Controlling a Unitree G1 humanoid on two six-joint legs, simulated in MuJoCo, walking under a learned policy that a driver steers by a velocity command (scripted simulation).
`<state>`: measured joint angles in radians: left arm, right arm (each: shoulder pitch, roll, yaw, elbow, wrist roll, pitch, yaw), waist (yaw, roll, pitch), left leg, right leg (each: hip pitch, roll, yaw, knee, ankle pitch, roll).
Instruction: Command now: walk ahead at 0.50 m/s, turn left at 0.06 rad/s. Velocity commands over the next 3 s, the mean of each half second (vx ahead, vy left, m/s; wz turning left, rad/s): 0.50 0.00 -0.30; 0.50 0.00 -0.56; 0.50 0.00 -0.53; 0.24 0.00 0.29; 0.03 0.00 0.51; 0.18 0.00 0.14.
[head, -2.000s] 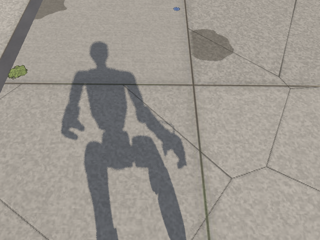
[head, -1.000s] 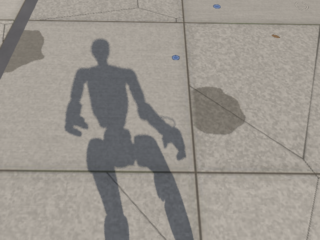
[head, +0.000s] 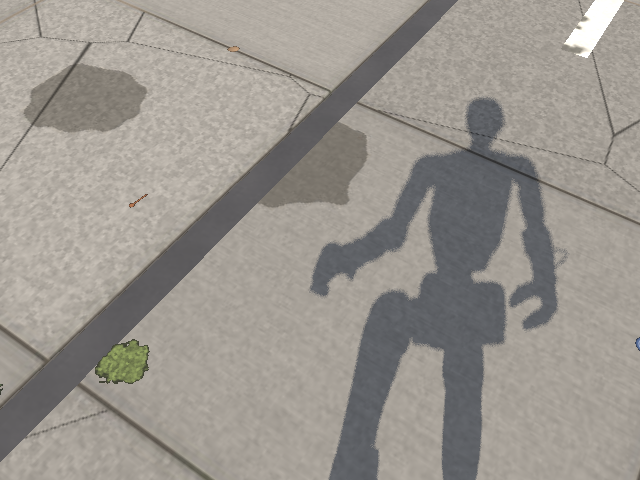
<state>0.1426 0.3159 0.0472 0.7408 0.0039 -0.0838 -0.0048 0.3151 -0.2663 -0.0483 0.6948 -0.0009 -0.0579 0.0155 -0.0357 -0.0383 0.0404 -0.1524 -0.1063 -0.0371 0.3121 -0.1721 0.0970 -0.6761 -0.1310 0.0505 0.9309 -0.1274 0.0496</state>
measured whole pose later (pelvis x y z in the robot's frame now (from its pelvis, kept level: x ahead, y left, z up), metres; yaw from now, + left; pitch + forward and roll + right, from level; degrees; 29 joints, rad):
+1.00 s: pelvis +0.58 -0.11 +0.00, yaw -31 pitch +1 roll +2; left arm 0.23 0.32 0.07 0.66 -0.02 -0.01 0.00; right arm 0.30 -0.27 -0.06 0.78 -0.01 -0.10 0.00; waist -0.05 -0.06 0.02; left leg -0.13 -0.03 0.09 0.32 -0.21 0.03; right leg -0.65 -0.07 0.06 1.06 -0.23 0.01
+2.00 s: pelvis +0.95 -0.43 -0.01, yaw -34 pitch +3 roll -1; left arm 0.14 0.30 0.04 0.69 0.01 0.00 0.04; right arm 0.18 -0.30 -0.06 0.67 0.00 0.00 0.00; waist -0.02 -0.01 0.07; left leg -0.42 -0.10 -0.09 0.45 -0.07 0.07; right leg -0.54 0.00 0.10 0.96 -0.41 0.06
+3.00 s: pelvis +1.02 -0.51 -0.01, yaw -15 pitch +1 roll +1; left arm 0.17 0.31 0.05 0.79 -0.02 -0.07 -0.03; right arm 0.35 -0.30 -0.06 0.77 0.02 -0.02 0.00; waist -0.05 0.00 -0.02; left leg -0.09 -0.01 -0.04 0.37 -0.30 0.00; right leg -0.36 -0.04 -0.02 0.55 -0.22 -0.01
